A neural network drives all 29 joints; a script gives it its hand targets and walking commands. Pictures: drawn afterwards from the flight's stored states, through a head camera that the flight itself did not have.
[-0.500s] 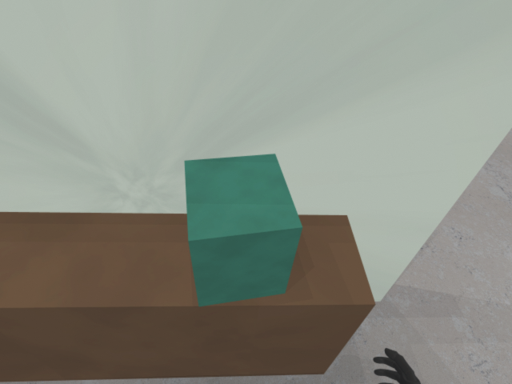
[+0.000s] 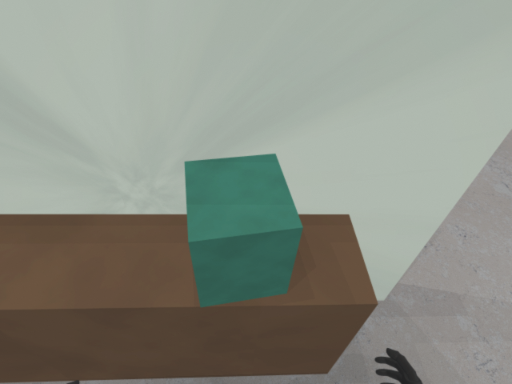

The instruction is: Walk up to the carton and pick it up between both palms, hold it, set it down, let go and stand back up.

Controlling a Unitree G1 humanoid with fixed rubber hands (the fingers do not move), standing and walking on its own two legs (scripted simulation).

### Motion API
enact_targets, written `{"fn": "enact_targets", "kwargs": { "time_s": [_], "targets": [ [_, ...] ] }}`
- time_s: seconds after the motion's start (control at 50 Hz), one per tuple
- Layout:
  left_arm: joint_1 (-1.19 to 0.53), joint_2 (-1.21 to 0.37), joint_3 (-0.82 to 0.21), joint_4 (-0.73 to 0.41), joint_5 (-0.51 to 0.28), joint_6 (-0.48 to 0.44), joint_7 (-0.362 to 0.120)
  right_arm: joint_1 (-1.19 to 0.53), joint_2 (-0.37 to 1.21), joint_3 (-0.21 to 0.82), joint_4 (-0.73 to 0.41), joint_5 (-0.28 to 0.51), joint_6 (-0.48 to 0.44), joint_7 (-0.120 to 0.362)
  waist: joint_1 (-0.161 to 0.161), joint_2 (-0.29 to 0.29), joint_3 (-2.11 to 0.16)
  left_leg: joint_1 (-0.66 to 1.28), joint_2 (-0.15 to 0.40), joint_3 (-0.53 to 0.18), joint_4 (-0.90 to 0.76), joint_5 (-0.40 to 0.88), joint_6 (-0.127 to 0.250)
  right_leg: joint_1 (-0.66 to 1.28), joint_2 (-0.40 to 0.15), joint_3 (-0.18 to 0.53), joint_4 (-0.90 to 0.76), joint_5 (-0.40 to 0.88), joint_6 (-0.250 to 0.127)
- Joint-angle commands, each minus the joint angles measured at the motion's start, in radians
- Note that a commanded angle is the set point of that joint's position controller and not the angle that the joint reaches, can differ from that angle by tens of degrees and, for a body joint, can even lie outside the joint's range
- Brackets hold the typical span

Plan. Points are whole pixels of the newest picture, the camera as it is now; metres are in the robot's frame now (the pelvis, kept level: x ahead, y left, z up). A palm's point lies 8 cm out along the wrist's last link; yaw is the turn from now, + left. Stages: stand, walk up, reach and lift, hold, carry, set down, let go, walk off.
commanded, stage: stand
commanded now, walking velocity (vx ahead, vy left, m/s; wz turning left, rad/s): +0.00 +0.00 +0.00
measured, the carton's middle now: (238, 230) +0.45 +0.03 -0.08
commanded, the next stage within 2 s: none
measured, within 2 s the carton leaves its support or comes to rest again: neither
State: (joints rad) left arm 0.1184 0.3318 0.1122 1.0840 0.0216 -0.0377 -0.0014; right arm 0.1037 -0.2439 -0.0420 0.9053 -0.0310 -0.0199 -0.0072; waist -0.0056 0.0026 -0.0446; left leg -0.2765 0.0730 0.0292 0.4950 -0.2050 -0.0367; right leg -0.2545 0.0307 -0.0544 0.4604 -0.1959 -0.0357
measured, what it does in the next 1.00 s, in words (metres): stands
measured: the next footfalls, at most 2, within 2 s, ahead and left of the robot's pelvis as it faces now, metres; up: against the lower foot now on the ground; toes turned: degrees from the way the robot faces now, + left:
none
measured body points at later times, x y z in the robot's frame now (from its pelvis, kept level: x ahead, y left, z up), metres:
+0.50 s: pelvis +0.01 +0.00 +0.00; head -0.01 +0.00 +0.45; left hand +0.11 +0.31 -0.12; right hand +0.15 -0.26 -0.11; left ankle +0.04 +0.14 -0.74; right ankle +0.03 -0.10 -0.74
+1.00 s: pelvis +0.02 +0.00 +0.00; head +0.02 +0.00 +0.45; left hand +0.14 +0.31 -0.12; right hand +0.16 -0.26 -0.11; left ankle +0.04 +0.14 -0.74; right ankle +0.03 -0.10 -0.74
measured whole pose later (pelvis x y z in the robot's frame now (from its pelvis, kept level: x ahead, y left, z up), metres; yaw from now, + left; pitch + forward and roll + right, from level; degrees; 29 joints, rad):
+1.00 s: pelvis +0.02 +0.00 +0.00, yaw +0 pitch +1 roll -1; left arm 0.08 0.33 0.11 1.08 0.02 -0.04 0.00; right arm 0.10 -0.25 -0.04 0.91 -0.03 -0.02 -0.01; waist -0.01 0.01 -0.04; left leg -0.28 0.07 0.03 0.49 -0.23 -0.04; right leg -0.25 0.03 -0.05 0.46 -0.22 -0.04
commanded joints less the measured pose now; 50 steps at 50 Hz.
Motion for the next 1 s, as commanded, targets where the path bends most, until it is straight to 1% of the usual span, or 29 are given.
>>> {"fn": "enact_targets", "kwargs": {
  "time_s": [0.0, 0.04, 0.06, 0.12, 0.16, 0.18, 0.28, 0.3, 0.34, 0.4, 0.44, 0.46, 0.48, 0.5, 0.52, 0.54, 0.56, 0.62, 0.7, 0.72, 0.76, 0.78, 0.8, 0.84, 0.88, 0.9, 0.92, 0.96, 0.98],
  "targets": [
    [-0.100, 0.191, -0.013, -0.070, 0.008, -0.024, -0.002, 0.008, -0.270, -0.046, -0.006, 0.004, -0.013, -0.013, -0.008, 0.114, 0.060, 0.044, 0.051, -0.070, -0.120, -0.045, 0.044, -0.004, -0.198, 0.201, -0.236, -0.166, 0.005],
    [-0.119, 0.222, -0.011, -0.078, 0.008, -0.021, -0.004, -0.034, -0.235, -0.025, -0.019, -0.004, -0.015, -0.003, -0.023, 0.129, 0.000, 0.029, 0.053, -0.092, -0.128, -0.056, 0.059, 0.045, -0.167, 0.170, -0.186, -0.098, -0.008],
    [-0.077, 0.225, -0.006, -0.068, 0.007, -0.025, -0.001, -0.032, -0.221, -0.027, -0.016, 0.000, -0.010, 0.003, 0.009, 0.134, 0.014, 0.022, 0.043, -0.072, -0.134, -0.050, 0.051, 0.073, -0.201, 0.197, -0.208, -0.105, 0.010],
    [-0.068, 0.224, -0.003, -0.072, 0.006, -0.028, -0.001, -0.062, -0.251, -0.034, -0.014, -0.009, -0.011, 0.000, 0.010, 0.168, 0.024, 0.050, 0.044, -0.077, -0.144, -0.055, 0.057, 0.020, -0.187, 0.189, -0.204, -0.100, -0.008],
    [-0.102, 0.224, -0.006, -0.078, 0.011, -0.023, -0.006, 0.029, -0.253, -0.036, 0.006, -0.003, -0.006, -0.002, -0.023, 0.069, 0.061, 0.034, 0.046, -0.066, -0.111, -0.035, 0.042, 0.006, -0.181, 0.197, -0.215, -0.145, -0.003],
    [-0.117, 0.210, -0.013, -0.073, 0.008, -0.021, -0.003, 0.007, -0.254, -0.036, -0.001, -0.002, -0.006, -0.005, -0.023, 0.121, 0.048, 0.055, 0.047, -0.059, -0.112, -0.030, 0.044, -0.004, -0.189, 0.201, -0.223, -0.143, 0.005],
    [-0.077, 0.207, -0.009, -0.075, 0.005, -0.018, -0.009, -0.006, -0.275, -0.032, -0.009, 0.000, -0.005, 0.000, 0.003, 0.157, 0.006, 0.061, 0.045, -0.081, -0.138, -0.062, 0.052, 0.027, -0.182, 0.183, -0.196, -0.181, -0.012],
    [-0.068, 0.196, -0.014, -0.076, 0.001, -0.020, -0.012, -0.044, -0.266, -0.039, -0.019, 0.000, -0.011, 0.004, 0.005, 0.075, 0.001, 0.062, 0.054, -0.079, -0.131, -0.054, 0.052, 0.012, -0.170, 0.180, -0.200, -0.188, -0.008],
    [-0.064, 0.214, -0.016, -0.060, 0.009, -0.023, -0.010, -0.004, -0.240, -0.029, -0.013, -0.002, -0.013, 0.000, -0.006, 0.143, 0.029, 0.067, 0.053, -0.076, -0.144, -0.066, 0.048, -0.007, -0.187, 0.199, -0.211, -0.168, -0.008],
    [-0.096, 0.205, -0.008, -0.078, 0.015, -0.023, -0.011, -0.025, -0.266, -0.025, -0.002, 0.000, -0.017, -0.011, -0.012, 0.105, 0.045, 0.007, 0.066, -0.090, -0.139, -0.119, 0.065, 0.036, -0.159, 0.173, -0.188, -0.103, -0.009],
    [-0.057, 0.208, -0.003, -0.058, 0.007, -0.020, -0.005, -0.009, -0.234, -0.023, -0.003, -0.009, -0.011, 0.001, 0.002, 0.161, 0.042, 0.045, 0.039, -0.074, -0.138, -0.104, 0.050, -0.017, -0.187, 0.202, -0.204, -0.178, -0.018],
    [-0.087, 0.248, 0.002, -0.065, 0.014, -0.017, -0.008, 0.011, -0.244, -0.024, 0.004, -0.002, -0.010, 0.004, -0.017, 0.079, 0.049, 0.038, 0.043, -0.074, -0.148, -0.091, 0.051, -0.004, -0.180, 0.198, -0.204, -0.216, -0.015],
    [-0.078, 0.219, -0.009, -0.077, 0.004, -0.016, -0.009, -0.023, -0.270, -0.030, -0.002, -0.014, -0.002, 0.000, 0.000, 0.146, 0.055, 0.046, 0.046, -0.068, -0.146, -0.082, 0.052, -0.011, -0.175, 0.186, -0.207, -0.189, -0.006],
    [-0.082, 0.205, -0.005, -0.075, 0.012, -0.013, -0.007, -0.042, -0.284, -0.041, -0.020, -0.001, -0.006, 0.004, 0.003, 0.096, 0.054, 0.029, 0.048, -0.085, -0.138, -0.118, 0.051, -0.012, -0.154, 0.166, -0.199, -0.182, -0.009],
    [-0.088, 0.191, -0.008, -0.070, 0.010, -0.012, -0.012, -0.003, -0.299, -0.040, -0.001, -0.002, -0.015, -0.002, -0.022, 0.173, 0.048, 0.015, 0.046, -0.082, -0.139, -0.085, 0.062, 0.022, -0.176, 0.188, -0.177, -0.136, -0.012],
    [-0.083, 0.228, -0.002, -0.070, 0.011, -0.010, -0.010, 0.010, -0.257, -0.032, -0.002, -0.002, -0.017, 0.003, -0.012, 0.073, 0.061, 0.017, 0.046, -0.081, -0.147, -0.123, 0.048, -0.004, -0.177, 0.180, -0.207, -0.241, -0.005],
    [-0.113, 0.215, -0.005, -0.092, 0.014, -0.007, -0.008, -0.031, -0.255, -0.027, -0.017, -0.006, -0.010, 0.004, -0.003, 0.103, 0.097, 0.003, 0.046, -0.082, -0.139, -0.120, 0.047, -0.044, -0.174, 0.188, -0.216, -0.249, -0.015],
    [-0.073, 0.221, -0.001, -0.092, 0.005, -0.021, -0.012, -0.046, -0.230, -0.018, -0.005, -0.009, -0.010, -0.002, 0.007, 0.130, 0.017, 0.066, 0.055, -0.078, -0.148, -0.069, 0.060, 0.011, -0.171, 0.180, -0.188, -0.142, -0.001],
    [-0.118, 0.223, -0.003, -0.092, 0.010, -0.019, -0.007, -0.001, -0.236, -0.019, -0.002, 0.001, -0.016, -0.011, -0.026, 0.154, 0.034, 0.030, 0.066, -0.085, -0.138, -0.010, 0.060, 0.062, -0.173, 0.168, -0.159, 0.056, -0.014],
    [-0.067, 0.185, -0.010, -0.077, -0.002, -0.017, -0.005, -0.008, -0.281, -0.032, 0.000, 0.004, -0.016, -0.016, 0.006, 0.169, -0.020, 0.055, 0.055, -0.085, -0.144, 0.023, 0.047, 0.104, -0.175, 0.151, -0.137, 0.071, -0.005],
    [-0.102, 0.205, -0.015, -0.076, 0.008, -0.013, 0.002, -0.041, -0.242, -0.025, -0.019, -0.005, -0.016, -0.007, -0.009, 0.114, 0.018, 0.033, 0.066, -0.087, -0.142, 0.014, 0.047, 0.093, -0.170, 0.141, -0.144, 0.090, -0.016],
    [-0.085, 0.197, -0.013, -0.078, 0.007, -0.017, -0.004, -0.053, -0.266, -0.033, -0.024, -0.001, -0.019, -0.007, 0.006, 0.157, -0.004, 0.062, 0.053, -0.072, -0.139, 0.007, 0.038, 0.078, -0.175, 0.157, -0.148, 0.072, -0.018],
    [-0.102, 0.217, -0.007, -0.079, 0.016, -0.018, -0.006, -0.006, -0.260, -0.033, -0.012, 0.002, -0.019, -0.015, -0.026, 0.146, -0.008, 0.053, 0.059, -0.076, -0.147, 0.037, 0.047, 0.102, -0.168, 0.149, -0.145, 0.071, -0.007],
    [-0.076, 0.221, -0.001, -0.076, 0.003, -0.019, 0.001, -0.005, -0.232, -0.026, 0.003, -0.005, -0.012, -0.012, 0.005, 0.084, -0.004, 0.048, 0.055, -0.073, -0.127, -0.002, 0.049, 0.091, -0.181, 0.180, -0.168, 0.041, -0.003],
    [-0.076, 0.201, -0.015, -0.070, -0.002, -0.025, 0.001, -0.006, -0.235, -0.025, -0.004, 0.002, -0.003, -0.010, -0.004, 0.120, 0.001, 0.061, 0.057, -0.065, -0.112, 0.016, 0.038, 0.098, -0.199, 0.193, -0.183, 0.076, -0.001],
    [-0.089, 0.216, -0.004, -0.055, -0.003, -0.028, 0.000, 0.042, -0.239, -0.027, 0.013, 0.008, -0.010, -0.010, -0.024, 0.083, -0.018, 0.071, 0.055, -0.083, -0.139, 0.035, 0.053, 0.099, -0.182, 0.174, -0.156, 0.061, -0.009],
    [-0.067, 0.215, -0.009, -0.060, -0.007, -0.022, 0.003, -0.036, -0.221, -0.019, -0.010, 0.001, -0.012, -0.006, 0.005, 0.145, -0.053, 0.071, 0.063, -0.076, -0.141, 0.062, 0.052, 0.132, -0.186, 0.150, -0.151, 0.115, -0.010],
    [-0.097, 0.188, -0.009, -0.066, 0.003, -0.024, -0.002, -0.041, -0.229, -0.026, -0.015, 0.008, -0.023, -0.009, 0.010, 0.093, -0.051, 0.087, 0.056, -0.076, -0.139, 0.079, 0.051, 0.112, -0.177, 0.156, -0.133, 0.111, -0.013],
    [-0.073, 0.226, -0.007, -0.048, 0.007, -0.024, -0.003, -0.035, -0.241, -0.032, -0.009, 0.002, -0.015, -0.008, -0.001, 0.132, -0.029, 0.087, 0.053, -0.058, -0.122, 0.076, 0.039, 0.097, -0.176, 0.152, -0.148, 0.133, -0.005]
  ]
}}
